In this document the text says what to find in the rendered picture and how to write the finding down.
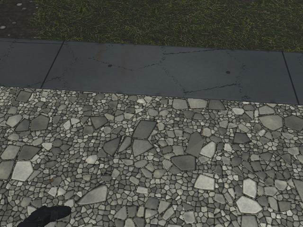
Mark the robot left hand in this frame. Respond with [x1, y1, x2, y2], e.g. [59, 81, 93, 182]
[15, 205, 72, 227]

